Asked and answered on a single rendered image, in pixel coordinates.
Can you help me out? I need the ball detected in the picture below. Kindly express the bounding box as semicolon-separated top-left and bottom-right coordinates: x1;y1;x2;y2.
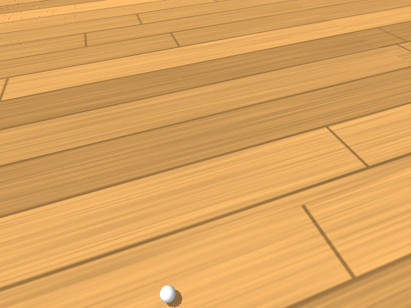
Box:
160;285;176;303

